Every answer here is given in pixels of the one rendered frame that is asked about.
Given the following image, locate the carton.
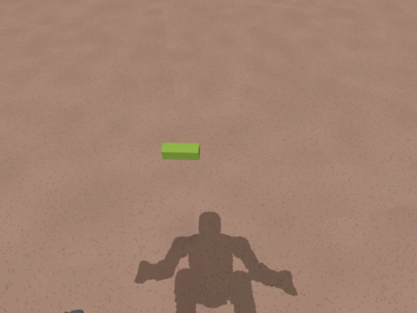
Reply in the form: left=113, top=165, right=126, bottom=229
left=161, top=143, right=200, bottom=160

